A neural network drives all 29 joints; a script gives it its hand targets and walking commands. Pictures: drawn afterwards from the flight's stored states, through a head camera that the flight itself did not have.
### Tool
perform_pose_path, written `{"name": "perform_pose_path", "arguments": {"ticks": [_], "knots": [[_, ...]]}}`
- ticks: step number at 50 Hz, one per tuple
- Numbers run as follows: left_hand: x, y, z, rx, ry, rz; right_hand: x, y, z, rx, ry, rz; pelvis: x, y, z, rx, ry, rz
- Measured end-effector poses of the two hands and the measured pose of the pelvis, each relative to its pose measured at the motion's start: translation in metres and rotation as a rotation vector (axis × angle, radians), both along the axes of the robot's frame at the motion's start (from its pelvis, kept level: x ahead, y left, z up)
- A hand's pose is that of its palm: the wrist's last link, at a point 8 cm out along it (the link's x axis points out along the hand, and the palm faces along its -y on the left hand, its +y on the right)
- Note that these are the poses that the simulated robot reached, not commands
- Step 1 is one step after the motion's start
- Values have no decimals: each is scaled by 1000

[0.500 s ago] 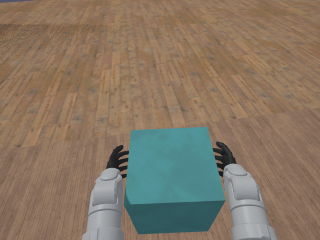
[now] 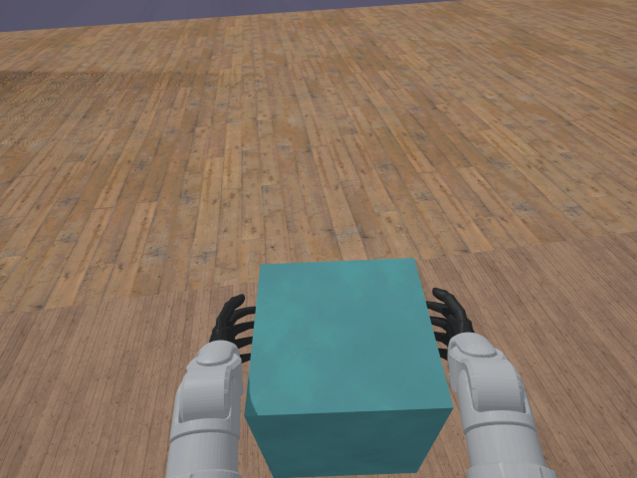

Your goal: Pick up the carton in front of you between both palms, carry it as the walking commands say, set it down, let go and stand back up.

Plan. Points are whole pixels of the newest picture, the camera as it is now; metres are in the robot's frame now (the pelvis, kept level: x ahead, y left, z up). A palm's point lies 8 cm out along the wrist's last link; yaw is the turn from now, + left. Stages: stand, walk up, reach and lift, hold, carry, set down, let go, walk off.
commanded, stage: hold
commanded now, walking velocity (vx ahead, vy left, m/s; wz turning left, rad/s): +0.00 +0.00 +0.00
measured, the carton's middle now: (341, 372) +0.29 +0.00 -0.02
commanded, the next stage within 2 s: carry in 1.02 s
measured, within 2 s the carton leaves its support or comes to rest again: neither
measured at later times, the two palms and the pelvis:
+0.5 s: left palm (223, 353) +0.28 +0.15 +0.05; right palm (459, 346) +0.28 -0.15 +0.05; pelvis -0.01 +0.00 +0.00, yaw +0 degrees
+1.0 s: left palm (225, 353) +0.28 +0.15 +0.05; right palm (459, 346) +0.28 -0.15 +0.05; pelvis +0.00 +0.00 +0.00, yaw +0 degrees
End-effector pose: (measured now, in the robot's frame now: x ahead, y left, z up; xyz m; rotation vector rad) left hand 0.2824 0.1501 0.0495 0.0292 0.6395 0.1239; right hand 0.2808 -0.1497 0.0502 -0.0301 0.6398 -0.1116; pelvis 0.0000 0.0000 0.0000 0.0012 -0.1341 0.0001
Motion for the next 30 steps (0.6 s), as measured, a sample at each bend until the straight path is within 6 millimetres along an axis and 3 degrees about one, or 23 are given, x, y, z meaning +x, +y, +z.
{"name": "perform_pose_path", "arguments": {"ticks": [15,30], "knots": [[-5,1,-1,-21,10,15,-5,1,-2,24,11,-15,-14,1,-3,0,-17,-2],[0,1,-1,-12,12,6,-1,1,-1,13,12,-10,-8,2,-2,0,-12,-4]]}}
